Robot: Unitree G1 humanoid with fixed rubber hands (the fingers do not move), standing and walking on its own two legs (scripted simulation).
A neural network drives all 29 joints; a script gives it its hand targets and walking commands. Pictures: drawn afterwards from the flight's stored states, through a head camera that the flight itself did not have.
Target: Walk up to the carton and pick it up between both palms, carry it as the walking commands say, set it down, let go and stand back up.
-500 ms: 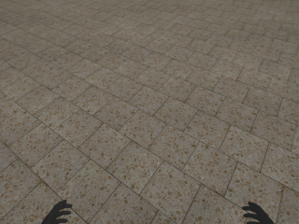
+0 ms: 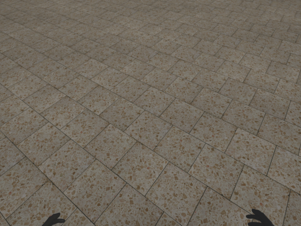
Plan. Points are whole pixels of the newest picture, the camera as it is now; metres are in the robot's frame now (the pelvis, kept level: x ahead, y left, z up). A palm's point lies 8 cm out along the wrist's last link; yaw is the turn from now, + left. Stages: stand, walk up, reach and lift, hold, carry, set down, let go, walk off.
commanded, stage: stand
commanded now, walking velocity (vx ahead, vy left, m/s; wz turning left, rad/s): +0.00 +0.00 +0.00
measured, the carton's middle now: out of the picture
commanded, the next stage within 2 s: walk up in 1.28 s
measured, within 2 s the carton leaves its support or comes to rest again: neither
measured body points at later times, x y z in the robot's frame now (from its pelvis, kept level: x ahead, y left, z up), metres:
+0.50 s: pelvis -0.01 +0.00 +0.01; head +0.01 +0.00 +0.46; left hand +0.08 +0.32 -0.11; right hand +0.08 -0.31 -0.11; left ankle +0.00 +0.12 -0.73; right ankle +0.00 -0.12 -0.73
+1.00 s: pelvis +0.01 +0.00 +0.01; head +0.02 +0.00 +0.46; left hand +0.10 +0.31 -0.11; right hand +0.12 -0.32 -0.11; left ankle +0.00 +0.12 -0.73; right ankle +0.00 -0.12 -0.73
